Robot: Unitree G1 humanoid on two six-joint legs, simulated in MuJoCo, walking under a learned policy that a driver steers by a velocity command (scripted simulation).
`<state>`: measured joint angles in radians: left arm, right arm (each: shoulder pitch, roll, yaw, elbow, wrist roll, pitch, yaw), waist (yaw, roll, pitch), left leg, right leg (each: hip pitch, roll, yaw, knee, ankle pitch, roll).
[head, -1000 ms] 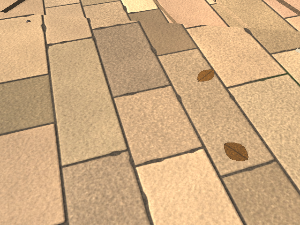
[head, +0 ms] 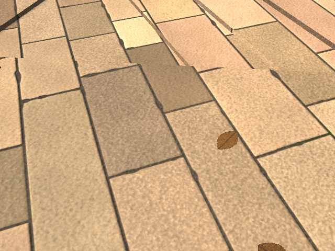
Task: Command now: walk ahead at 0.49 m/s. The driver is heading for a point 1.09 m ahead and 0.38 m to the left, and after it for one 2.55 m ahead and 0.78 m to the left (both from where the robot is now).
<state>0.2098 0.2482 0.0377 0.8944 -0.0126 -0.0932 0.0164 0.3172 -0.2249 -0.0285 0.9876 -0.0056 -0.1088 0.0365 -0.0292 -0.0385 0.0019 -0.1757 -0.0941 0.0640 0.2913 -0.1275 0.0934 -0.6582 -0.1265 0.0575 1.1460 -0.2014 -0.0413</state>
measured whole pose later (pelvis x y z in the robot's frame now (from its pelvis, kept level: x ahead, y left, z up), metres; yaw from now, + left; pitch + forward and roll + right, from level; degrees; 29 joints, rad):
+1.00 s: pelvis +0.53 +0.01 -0.02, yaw +21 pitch +2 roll +0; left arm 0.22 0.26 0.05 0.87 -0.02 -0.13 0.01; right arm 0.19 -0.26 -0.09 0.79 0.02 -0.06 0.04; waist 0.00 -0.01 0.05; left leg -0.39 -0.10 0.03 0.54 -0.18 0.11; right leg -0.38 -0.05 0.02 1.26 -0.40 -0.01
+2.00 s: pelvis +0.92 +0.25 -0.02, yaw +53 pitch +2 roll -1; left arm 0.19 0.31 0.05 0.80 -0.02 -0.04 0.00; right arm 0.11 -0.26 -0.05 0.62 -0.01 -0.03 0.03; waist 0.02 -0.03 0.07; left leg -0.46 -0.04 0.03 0.55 -0.13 0.07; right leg -0.45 -0.08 0.00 1.18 -0.53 0.05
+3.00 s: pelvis +0.99 +0.29 -0.01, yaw +21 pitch +2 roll +0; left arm 0.17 0.35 0.09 0.64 -0.02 0.04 0.03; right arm 0.13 -0.27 -0.08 0.76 -0.01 -0.01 -0.02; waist 0.01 -0.06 0.03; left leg -0.27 -0.02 -0.02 0.47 -0.24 0.02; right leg -0.49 0.10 0.14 1.05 -0.52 0.04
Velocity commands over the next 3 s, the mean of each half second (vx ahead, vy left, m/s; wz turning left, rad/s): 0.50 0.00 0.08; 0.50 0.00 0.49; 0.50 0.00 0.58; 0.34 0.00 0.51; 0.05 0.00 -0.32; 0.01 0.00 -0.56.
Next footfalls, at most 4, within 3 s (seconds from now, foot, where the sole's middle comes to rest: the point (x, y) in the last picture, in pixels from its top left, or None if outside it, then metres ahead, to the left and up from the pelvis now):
0.30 right None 0.34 -0.17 -0.78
0.88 left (145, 230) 0.61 0.10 -0.78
1.36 right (157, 162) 0.95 0.05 -0.78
1.88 left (82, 164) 0.94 0.41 -0.78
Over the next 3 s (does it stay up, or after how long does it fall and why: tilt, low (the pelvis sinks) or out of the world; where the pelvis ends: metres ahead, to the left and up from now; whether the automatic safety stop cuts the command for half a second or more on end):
stays up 0.99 0.29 -0.01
